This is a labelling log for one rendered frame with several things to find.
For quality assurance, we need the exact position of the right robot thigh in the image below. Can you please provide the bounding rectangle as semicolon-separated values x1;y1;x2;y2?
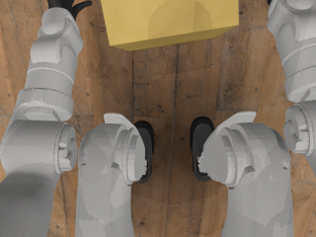
211;122;294;237

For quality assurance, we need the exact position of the right robot shin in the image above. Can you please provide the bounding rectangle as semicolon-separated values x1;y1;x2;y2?
197;111;290;182

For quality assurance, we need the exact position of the left robot hand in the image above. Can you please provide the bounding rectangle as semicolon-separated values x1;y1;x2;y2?
47;0;93;22

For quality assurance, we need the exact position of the robot right upper arm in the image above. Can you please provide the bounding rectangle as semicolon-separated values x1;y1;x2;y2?
283;100;316;178

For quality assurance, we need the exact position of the robot right forearm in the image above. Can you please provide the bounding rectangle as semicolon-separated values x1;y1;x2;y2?
267;0;316;103

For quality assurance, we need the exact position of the robot left forearm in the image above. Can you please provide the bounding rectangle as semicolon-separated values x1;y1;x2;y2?
0;7;84;170

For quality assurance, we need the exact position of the robot left upper arm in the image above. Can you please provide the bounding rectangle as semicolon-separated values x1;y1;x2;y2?
0;119;78;237

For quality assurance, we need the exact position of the carton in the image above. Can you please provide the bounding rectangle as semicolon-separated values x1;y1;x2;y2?
101;0;239;51

